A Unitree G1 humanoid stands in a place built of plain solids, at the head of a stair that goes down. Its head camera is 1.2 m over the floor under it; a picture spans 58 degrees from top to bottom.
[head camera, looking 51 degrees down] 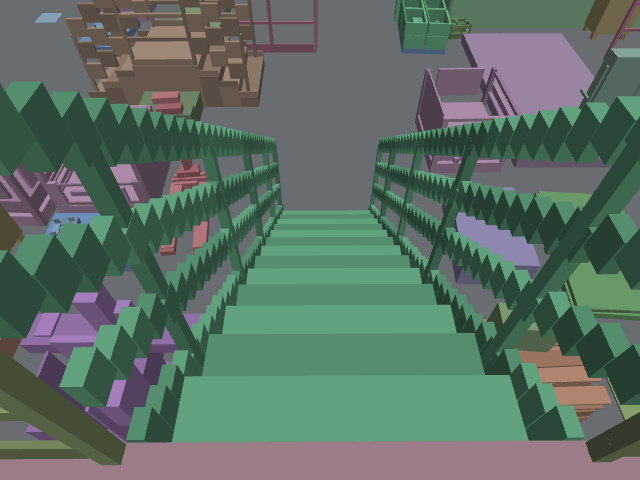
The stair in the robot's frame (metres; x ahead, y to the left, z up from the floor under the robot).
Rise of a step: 0.21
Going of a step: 0.26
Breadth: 1.18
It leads straight ahead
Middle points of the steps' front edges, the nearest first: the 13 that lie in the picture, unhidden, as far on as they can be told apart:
0.30 -0.09 0.00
0.56 -0.09 -0.21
0.82 -0.09 -0.42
1.08 -0.09 -0.63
1.33 -0.09 -0.84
1.59 -0.09 -1.05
1.85 -0.09 -1.26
2.11 -0.08 -1.47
2.37 -0.08 -1.68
2.62 -0.08 -1.89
2.88 -0.08 -2.10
3.14 -0.08 -2.31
3.40 -0.08 -2.52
